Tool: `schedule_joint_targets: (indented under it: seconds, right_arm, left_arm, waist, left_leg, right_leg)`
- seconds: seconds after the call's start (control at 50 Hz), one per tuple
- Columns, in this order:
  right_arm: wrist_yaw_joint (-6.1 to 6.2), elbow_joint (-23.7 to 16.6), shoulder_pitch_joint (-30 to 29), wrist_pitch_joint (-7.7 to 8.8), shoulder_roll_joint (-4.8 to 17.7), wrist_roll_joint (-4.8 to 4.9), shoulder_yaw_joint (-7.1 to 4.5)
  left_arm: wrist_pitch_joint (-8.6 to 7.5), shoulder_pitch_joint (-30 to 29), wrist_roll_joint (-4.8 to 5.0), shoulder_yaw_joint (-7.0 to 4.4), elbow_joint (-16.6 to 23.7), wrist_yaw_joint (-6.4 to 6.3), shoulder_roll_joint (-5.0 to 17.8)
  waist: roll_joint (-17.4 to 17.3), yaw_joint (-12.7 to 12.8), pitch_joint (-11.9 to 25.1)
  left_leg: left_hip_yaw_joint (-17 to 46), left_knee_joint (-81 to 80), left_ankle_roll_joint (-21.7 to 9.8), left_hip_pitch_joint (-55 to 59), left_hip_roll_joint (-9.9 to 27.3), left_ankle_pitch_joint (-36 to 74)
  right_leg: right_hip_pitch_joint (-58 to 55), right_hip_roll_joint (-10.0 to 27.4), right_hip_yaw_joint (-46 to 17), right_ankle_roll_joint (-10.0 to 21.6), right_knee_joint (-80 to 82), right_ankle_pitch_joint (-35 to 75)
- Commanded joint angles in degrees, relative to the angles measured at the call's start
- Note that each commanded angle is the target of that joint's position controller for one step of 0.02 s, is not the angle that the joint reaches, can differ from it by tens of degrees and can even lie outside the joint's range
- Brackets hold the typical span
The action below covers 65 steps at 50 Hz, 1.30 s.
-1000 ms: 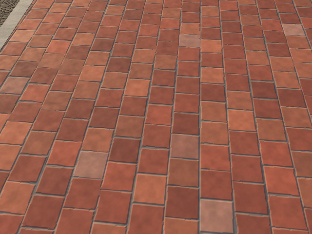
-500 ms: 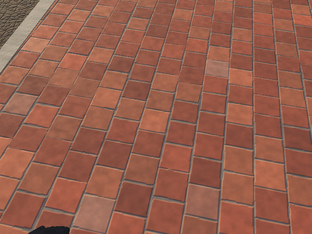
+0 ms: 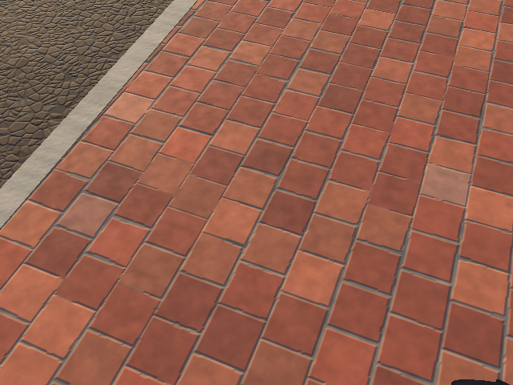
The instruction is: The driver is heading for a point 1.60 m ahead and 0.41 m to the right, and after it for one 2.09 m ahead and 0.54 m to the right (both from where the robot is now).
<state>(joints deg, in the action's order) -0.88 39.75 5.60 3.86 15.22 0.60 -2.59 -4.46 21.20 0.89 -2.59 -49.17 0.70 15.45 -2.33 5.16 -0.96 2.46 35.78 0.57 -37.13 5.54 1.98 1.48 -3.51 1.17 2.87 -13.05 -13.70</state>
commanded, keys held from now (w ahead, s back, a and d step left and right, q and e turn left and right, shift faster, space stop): w+e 0.68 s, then w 0.32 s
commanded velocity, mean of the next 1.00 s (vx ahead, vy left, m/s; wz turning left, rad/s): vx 0.50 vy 0.00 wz -0.37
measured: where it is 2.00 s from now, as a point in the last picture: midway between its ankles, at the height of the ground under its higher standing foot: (403, 202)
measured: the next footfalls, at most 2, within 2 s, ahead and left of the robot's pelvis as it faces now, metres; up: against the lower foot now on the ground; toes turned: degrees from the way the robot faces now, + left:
left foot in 0.12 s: +0.26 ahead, +0.15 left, +0.00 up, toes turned -2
right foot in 0.66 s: +0.48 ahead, -0.17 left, +0.00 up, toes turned -23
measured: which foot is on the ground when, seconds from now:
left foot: up 0.00-0.10, down 0.12-0.66, up 0.68-1.00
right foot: down 0.00-0.14, up 0.16-0.64, down 0.66-1.00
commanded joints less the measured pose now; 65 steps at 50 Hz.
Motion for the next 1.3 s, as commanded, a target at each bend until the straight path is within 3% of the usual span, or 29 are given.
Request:
schedule_joint_targets:
  seconds: [0.02, 0.08, 0.12, 0.14, 0.16, 0.18, 0.2, 0.22, 0.28, 0.42, 0.56, 0.6, 0.64, 0.66, 0.68, 0.7, 0.72, 0.76, 0.78, 0.88, 0.98, 1.08, 1.14, 1.18, 1.2, 1.22, 1.24, 1.26, 1.3]
  right_arm:
    - [-0.89, -6.24, -8.14, 1.52, 3.22, 0.37, -0.63]
    - [-1.35, -6.08, -5.54, 2.30, 5.39, 0.25, -1.47]
    - [-0.53, -2.52, 7.80, 2.55, 9.69, -0.43, -3.63]
    - [0.25, -1.28, 18.36, 2.31, 14.13, -1.43, -4.77]
    - [-0.09, -0.17, 19.43, 1.66, 16.05, -1.40, -5.02]
    - [0.00, -0.72, 18.73, 1.42, 10.36, -0.94, -3.70]
    - [0.23, -0.56, 15.45, 1.46, 8.23, -0.57, -2.94]
    - [0.19, -0.55, 11.67, 1.57, 7.20, -0.77, -2.48]
    - [-0.05, 0.39, 6.05, 2.54, 4.51, -1.39, -2.10]
    - [1.14, 3.72, 6.61, 2.75, 7.77, -1.50, -3.42]
    - [1.60, 6.65, 11.24, 0.47, 11.24, 0.37, -4.70]
    - [1.78, 6.63, 10.33, -0.33, 12.86, 0.94, -5.16]
    - [1.97, 6.22, 8.52, -1.23, 13.40, 1.58, -5.16]
    - [2.19, 5.65, 9.28, -1.00, 11.56, 0.65, -4.34]
    - [1.52, 2.25, 14.56, 0.32, 2.70, -2.20, -1.52]
    - [0.77, 2.09, 10.77, 2.69, 5.59, -0.14, -1.39]
    - [0.25, 1.15, 5.27, 3.81, 9.14, 2.43, -2.35]
    - [0.92, 2.00, 4.13, 4.29, 8.53, 0.55, -2.21]
    - [0.92, 2.66, 5.35, 3.68, 8.98, -0.05, -2.59]
    - [0.92, 2.58, 3.71, 1.04, 5.82, -0.91, -1.92]
    - [0.04, 0.88, -4.80, 1.55, 4.06, -0.34, -1.04]
    - [-1.39, -1.17, -10.47, 2.33, 4.78, 0.08, -0.88]
    - [-2.01, -0.87, -7.66, 2.73, 6.21, 0.05, -1.31]
    - [-1.48, 2.44, 3.82, 2.82, 9.46, -0.24, -3.04]
    - [-1.03, 4.38, 13.86, 2.76, 12.61, -0.99, -3.91]
    - [-1.06, 5.92, 19.17, 2.41, 17.00, -1.20, -5.11]
    - [-1.29, 6.35, 19.85, 2.29, 11.82, 0.08, -3.67]
    - [-1.03, 5.77, 15.44, 2.15, 9.63, 0.37, -2.86]
    - [-0.83, 4.59, 8.22, 1.73, 7.29, -0.65, -1.97]
  left_arm:
    - [0.28, 2.62, 0.50, -2.33, 1.29, -0.46, 9.80]
    - [1.26, 1.85, 0.63, -2.97, 0.89, -1.04, 11.40]
    - [1.36, 0.11, 0.25, -2.39, 1.55, -1.17, 10.09]
    - [1.11, -0.28, -1.40, -0.90, 3.57, -1.16, 6.01]
    - [0.08, 8.15, -0.07, 0.47, 3.87, -0.91, 0.99]
    - [-0.27, 4.75, 1.26, -1.07, 2.96, -0.87, 7.48]
    - [-0.32, -0.43, 1.80, -1.93, 4.53, -0.83, 9.59]
    - [-0.12, -2.83, 1.39, -1.92, 4.96, -1.03, 8.79]
    - [1.77, -1.56, 1.04, -2.23, 4.71, -0.94, 5.89]
    - [2.88, -8.97, 0.42, -1.85, 8.00, 0.06, 3.33]
    - [2.77, -20.01, 0.28, -1.39, 13.38, 2.31, 3.45]
    - [3.03, -18.28, 0.16, -2.23, 14.06, 2.56, 5.01]
    - [3.32, -6.04, 0.42, -4.65, 11.42, 2.15, 8.83]
    - [3.79, 4.06, 0.55, -6.87, 8.69, 1.12, 13.43]
    - [3.51, 2.98, 1.25, -7.97, 8.71, 0.48, 20.81]
    - [2.39, 4.40, 0.50, -6.38, 11.06, 0.85, 16.62]
    - [1.50, 2.90, -0.15, -5.14, 10.06, 1.14, 12.34]
    - [0.93, -4.68, -0.08, -3.74, 10.62, 0.94, 8.19]
    - [0.79, -7.30, -0.90, -3.01, 11.45, 0.70, 6.44]
    - [-0.23, -5.92, -0.78, -3.27, 9.90, -0.32, 8.46]
    - [-0.06, -2.53, -0.35, -3.13, 7.45, -1.00, 8.91]
    - [0.67, 1.63, -0.03, -3.36, 4.25, -1.12, 9.37]
    - [1.46, 1.28, 0.05, -3.74, 3.38, -1.57, 10.25]
    - [1.96, -0.68, -0.14, -3.47, 3.68, -1.70, 10.16]
    - [2.03, -0.61, -0.92, -2.42, 4.70, -1.80, 8.00]
    - [0.91, 7.44, -0.60, -0.74, 5.28, -1.28, 2.08]
    - [-0.13, 5.00, 0.03, -1.11, 4.53, -1.01, 5.40]
    - [-0.76, -0.72, 1.31, -2.06, 6.27, -0.65, 8.87]
    - [-1.08, -6.60, 0.34, -2.10, 7.66, -0.84, 8.48]
  waist:
    - [5.78, 0.31, -2.75]
    - [7.19, -2.75, -1.42]
    - [6.29, -9.84, 7.55]
    - [-0.85, -13.60, 17.47]
    - [-16.51, -9.40, 24.50]
    - [-9.49, -11.65, 19.91]
    - [-6.50, -11.39, 11.75]
    - [-2.96, -9.56, 7.59]
    - [-4.48, -5.22, 2.58]
    - [-0.89, -5.52, -1.39]
    - [-0.17, -8.94, -4.58]
    - [-1.79, -6.82, -2.26]
    - [-1.72, 0.63, 4.75]
    - [2.16, 4.85, 10.10]
    - [19.02, -2.15, 13.44]
    - [12.57, 1.14, 23.09]
    - [8.22, 2.37, 15.30]
    - [3.74, -2.13, 6.63]
    - [4.99, -4.17, 5.49]
    - [4.20, -5.18, 1.91]
    - [5.61, -1.70, -0.74]
    - [5.95, 0.16, -3.35]
    - [7.52, -2.15, -1.80]
    - [7.48, -8.48, 5.73]
    - [3.85, -12.37, 14.11]
    - [-11.51, -9.54, 22.11]
    - [-11.01, -11.65, 22.67]
    - [-7.00, -11.42, 13.11]
    - [-0.25, -8.45, 3.52]
  left_leg:
    - [-1.18, -4.54, -0.67, 1.57, -2.11, 0.58]
    - [-0.99, -8.07, -2.35, 7.46, -3.61, -5.04]
    - [-1.56, -9.14, -5.35, 29.14, -3.47, -3.44]
    - [10.45, -6.46, -8.98, 47.00, 8.43, -1.71]
    - [34.05, -12.50, -16.55, 61.59, 19.54, -13.88]
    - [34.68, -16.23, -14.62, 57.34, 17.57, -22.45]
    - [26.01, -17.67, -12.51, 50.10, 15.90, -22.00]
    - [20.28, -19.59, -11.64, 42.48, 13.73, -17.31]
    - [8.79, -25.49, -11.18, 30.16, 9.98, -9.29]
    - [-6.09, -28.80, -10.81, 30.06, 8.83, 0.54]
    - [-12.24, -25.17, -8.68, 40.32, 11.69, 5.72]
    - [-13.95, -18.60, -7.39, 42.56, 11.85, 22.40]
    - [-16.67, -0.73, -5.01, 39.57, 9.31, 34.79]
    - [-17.00, 15.52, -2.25, 27.53, 6.94, 22.73]
    - [-13.76, 36.86, 1.89, 0.32, -4.23, -30.73]
    - [0.98, 44.45, 1.23, -6.31, -6.87, -37.14]
    - [1.91, 43.97, -0.35, -10.83, -3.79, -31.45]
    - [1.23, 34.73, -1.33, -5.88, 1.21, -23.04]
    - [1.64, 32.02, -1.22, -1.23, 2.63, -20.68]
    - [0.04, 20.02, 1.69, 0.09, 2.76, -11.48]
    - [-1.51, 1.67, 1.79, 2.01, 0.07, 5.45]
    - [-1.25, -5.71, -0.60, -1.10, -1.53, 3.02]
    - [-2.17, -7.70, -3.15, 2.96, -3.04, -3.77]
    - [-5.15, -8.94, -6.08, 20.06, -6.14, -3.73]
    - [2.96, -6.10, -9.64, 37.60, 1.56, -1.28]
    - [29.94, -10.04, -19.22, 59.07, 15.13, -13.13]
    - [40.13, -17.36, -19.09, 60.44, 15.90, -22.62]
    - [32.12, -18.70, -16.30, 53.12, 14.50, -25.82]
    - [20.81, -21.90, -14.22, 36.74, 10.46, -17.49]
  right_leg:
    - [0.60, 15.90, -8.95, 8.28, 1.95, 17.35]
    - [-2.13, 17.40, -11.44, 6.84, -3.15, 22.78]
    - [3.68, 12.65, -8.34, 3.95, -18.22, 30.79]
    - [15.65, 7.93, -5.47, 1.46, -36.60, 13.75]
    - [35.21, 0.88, -4.96, -1.27, -53.43, -20.12]
    - [40.51, 3.88, -9.58, -1.33, -59.42, -19.41]
    - [43.05, 6.02, -8.41, -1.21, -60.08, -14.00]
    - [41.07, 8.27, -7.27, -1.55, -58.52, -9.35]
    - [34.29, 11.33, -7.24, -2.35, -54.22, -3.25]
    - [37.65, 11.56, -6.03, -3.51, -38.70, 12.45]
    - [37.77, 9.44, 0.15, -0.11, -24.96, 10.31]
    - [32.62, 6.34, 3.25, 2.05, -24.22, 4.38]
    - [15.44, 0.91, 6.28, 5.32, -20.48, 4.29]
    - [-2.23, 2.53, -0.04, 8.04, -18.87, 6.48]
    - [-21.18, 17.75, -31.57, 18.46, -14.54, -0.03]
    - [-25.52, 23.49, -49.33, 22.22, -4.43, -8.99]
    - [-20.99, 22.33, -41.01, 18.45, -2.87, -4.92]
    - [-4.90, 17.95, -26.90, 14.32, -3.57, 6.66]
    - [0.92, 16.41, -22.86, 13.57, -2.44, 12.53]
    - [7.98, 14.11, -13.90, 13.22, 2.81, 22.14]
    - [7.25, 11.40, -8.42, 9.50, 3.95, 15.97]
    - [-1.76, 15.64, -10.62, 9.21, 0.78, 16.27]
    - [-6.18, 17.16, -11.10, 7.52, -3.92, 26.71]
    - [-4.23, 13.41, -8.03, 5.34, -17.22, 43.21]
    - [5.84, 10.39, -6.03, 3.43, -32.36, 32.50]
    - [29.48, 0.00, -3.61, -1.39, -54.81, -1.48]
    - [37.42, -0.24, -10.54, -0.95, -61.04, -19.34]
    - [42.23, 3.26, -9.81, -0.47, -63.20, -15.73]
    - [39.79, 8.33, -6.35, -0.48, -56.88, -7.02]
